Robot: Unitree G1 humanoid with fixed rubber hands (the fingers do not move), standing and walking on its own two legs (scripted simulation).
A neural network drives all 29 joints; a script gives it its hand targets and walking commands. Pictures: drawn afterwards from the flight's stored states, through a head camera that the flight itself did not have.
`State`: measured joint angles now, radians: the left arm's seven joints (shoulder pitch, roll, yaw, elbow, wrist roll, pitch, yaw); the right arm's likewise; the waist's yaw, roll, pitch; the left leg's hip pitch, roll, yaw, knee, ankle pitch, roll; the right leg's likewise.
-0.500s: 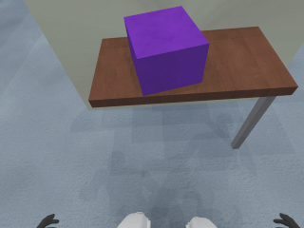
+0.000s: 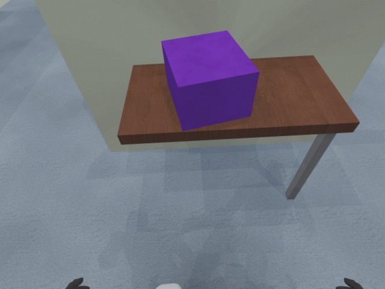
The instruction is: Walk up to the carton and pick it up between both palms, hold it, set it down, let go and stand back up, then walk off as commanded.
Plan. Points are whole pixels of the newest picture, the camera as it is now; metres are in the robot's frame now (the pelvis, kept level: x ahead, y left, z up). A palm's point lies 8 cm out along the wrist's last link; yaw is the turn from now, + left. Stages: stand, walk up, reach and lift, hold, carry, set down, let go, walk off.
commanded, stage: stand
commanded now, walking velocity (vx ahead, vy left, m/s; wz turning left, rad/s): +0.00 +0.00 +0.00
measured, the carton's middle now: (205, 78) +0.78 +0.01 -0.03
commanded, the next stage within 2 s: none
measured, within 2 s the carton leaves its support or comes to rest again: neither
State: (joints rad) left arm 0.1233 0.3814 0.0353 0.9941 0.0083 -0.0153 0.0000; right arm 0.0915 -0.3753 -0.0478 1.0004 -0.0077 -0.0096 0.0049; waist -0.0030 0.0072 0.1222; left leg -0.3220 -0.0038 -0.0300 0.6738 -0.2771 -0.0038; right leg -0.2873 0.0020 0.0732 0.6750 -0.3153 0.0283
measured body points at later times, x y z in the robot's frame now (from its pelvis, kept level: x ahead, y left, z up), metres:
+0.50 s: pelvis +0.01 -0.01 +0.02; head +0.02 -0.01 +0.47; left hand +0.09 +0.29 -0.11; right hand +0.11 -0.31 -0.11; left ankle +0.06 +0.12 -0.72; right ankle +0.04 -0.14 -0.72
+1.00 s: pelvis +0.03 -0.02 +0.03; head +0.05 -0.02 +0.48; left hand +0.15 +0.28 -0.10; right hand +0.11 -0.32 -0.11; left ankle +0.06 +0.12 -0.72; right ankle +0.04 -0.14 -0.72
